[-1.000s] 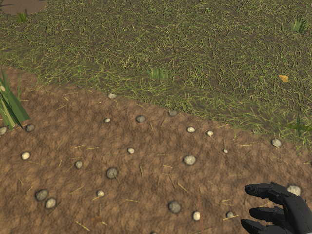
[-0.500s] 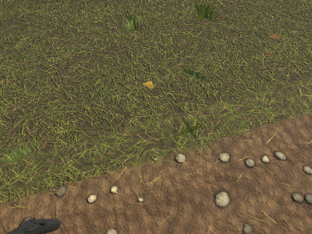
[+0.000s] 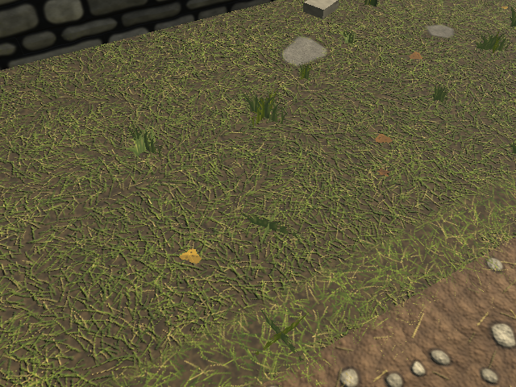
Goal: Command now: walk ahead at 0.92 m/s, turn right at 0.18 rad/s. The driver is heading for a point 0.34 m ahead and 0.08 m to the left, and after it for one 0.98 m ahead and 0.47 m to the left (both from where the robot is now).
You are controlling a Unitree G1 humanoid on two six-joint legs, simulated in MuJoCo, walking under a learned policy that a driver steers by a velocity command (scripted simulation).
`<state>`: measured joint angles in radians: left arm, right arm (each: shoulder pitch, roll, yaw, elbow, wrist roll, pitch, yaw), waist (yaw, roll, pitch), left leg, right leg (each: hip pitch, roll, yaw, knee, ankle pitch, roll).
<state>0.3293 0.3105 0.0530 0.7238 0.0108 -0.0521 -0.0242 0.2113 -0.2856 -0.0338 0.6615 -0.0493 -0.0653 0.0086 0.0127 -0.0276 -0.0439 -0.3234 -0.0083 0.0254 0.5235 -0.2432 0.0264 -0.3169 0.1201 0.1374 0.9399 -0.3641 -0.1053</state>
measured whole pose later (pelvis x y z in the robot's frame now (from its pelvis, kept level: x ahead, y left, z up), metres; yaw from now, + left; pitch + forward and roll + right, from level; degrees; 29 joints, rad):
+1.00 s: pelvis +0.82 +0.15 -0.01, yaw +36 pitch -1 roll +1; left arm 0.10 0.21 -0.02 0.65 0.07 -0.08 0.00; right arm 0.41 -0.33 -0.07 0.84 -0.01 -0.02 0.01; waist -0.04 0.01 0.05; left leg -0.23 -0.24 -0.01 0.51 -0.26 0.20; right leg -0.58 -0.12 0.11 1.27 -0.35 0.05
